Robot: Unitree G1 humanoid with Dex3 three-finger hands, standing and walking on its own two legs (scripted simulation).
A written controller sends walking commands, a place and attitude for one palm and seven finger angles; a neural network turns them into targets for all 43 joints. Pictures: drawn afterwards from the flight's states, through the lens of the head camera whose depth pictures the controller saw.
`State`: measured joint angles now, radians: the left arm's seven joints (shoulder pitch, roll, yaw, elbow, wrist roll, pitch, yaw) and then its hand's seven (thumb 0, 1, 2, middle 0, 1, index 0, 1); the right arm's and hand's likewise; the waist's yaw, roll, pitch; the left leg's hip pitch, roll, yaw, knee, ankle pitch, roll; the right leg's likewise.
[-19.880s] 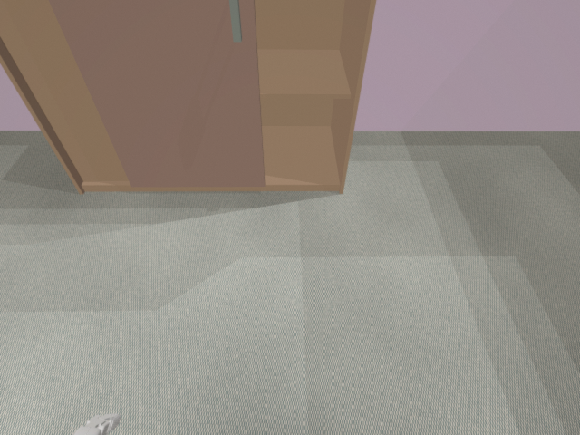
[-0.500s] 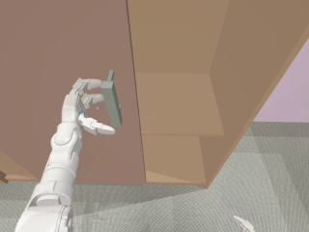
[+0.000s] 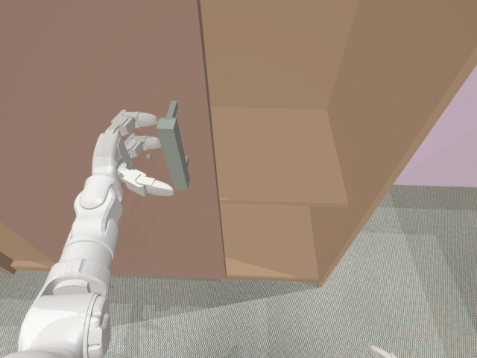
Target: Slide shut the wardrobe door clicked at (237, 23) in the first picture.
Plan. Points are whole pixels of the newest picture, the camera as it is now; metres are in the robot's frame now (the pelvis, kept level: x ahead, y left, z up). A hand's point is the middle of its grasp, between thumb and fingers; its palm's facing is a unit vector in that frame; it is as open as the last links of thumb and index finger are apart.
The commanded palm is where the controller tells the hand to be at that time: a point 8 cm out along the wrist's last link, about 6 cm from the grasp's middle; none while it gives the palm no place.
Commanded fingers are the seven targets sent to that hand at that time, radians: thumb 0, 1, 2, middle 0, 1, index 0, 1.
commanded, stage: slide the fingers in behind the handle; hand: left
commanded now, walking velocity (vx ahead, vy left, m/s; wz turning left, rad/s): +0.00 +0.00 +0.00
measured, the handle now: (177, 147) +0.46 +0.12 +0.10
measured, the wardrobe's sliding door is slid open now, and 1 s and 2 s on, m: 0.38 0.38 0.38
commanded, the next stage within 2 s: grip the handle and tug to test in 1.60 s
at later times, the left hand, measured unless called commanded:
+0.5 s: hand (162, 167) +0.40 +0.14 +0.10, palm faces -0.04 -1.00 +0.00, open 14.0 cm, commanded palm +0.37 +0.19 +0.10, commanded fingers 0.00 -0.50 0.30 -0.30 -1.20 -0.30 -1.20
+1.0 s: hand (177, 170) +0.40 +0.11 +0.10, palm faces -0.03 -1.00 -0.01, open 14.0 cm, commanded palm +0.37 +0.17 +0.10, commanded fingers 0.00 -0.50 0.30 -0.30 -1.20 -0.30 -1.20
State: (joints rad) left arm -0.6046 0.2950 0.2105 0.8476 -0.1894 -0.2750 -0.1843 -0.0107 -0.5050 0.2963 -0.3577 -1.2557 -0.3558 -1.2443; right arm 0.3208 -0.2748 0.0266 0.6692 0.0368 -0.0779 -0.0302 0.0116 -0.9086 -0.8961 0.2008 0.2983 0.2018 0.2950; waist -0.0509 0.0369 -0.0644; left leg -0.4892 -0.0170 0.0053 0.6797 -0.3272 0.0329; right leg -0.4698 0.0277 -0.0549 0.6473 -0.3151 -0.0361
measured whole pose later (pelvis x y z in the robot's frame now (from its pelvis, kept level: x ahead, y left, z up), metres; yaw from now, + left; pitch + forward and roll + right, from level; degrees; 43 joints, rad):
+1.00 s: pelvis +0.01 +0.00 +0.01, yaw -1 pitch +5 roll +0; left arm -0.37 0.15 0.09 0.54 -0.16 -0.21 -0.04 -0.01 -0.50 0.30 -0.30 -1.20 -0.30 -1.20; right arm 0.29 -0.24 0.02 0.66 0.02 -0.10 -0.01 0.01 -0.91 -0.90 0.20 0.30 0.20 0.30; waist -0.04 0.04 -0.06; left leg -0.38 -0.02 0.03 0.62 -0.33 0.03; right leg -0.38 0.03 -0.03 0.61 -0.32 -0.03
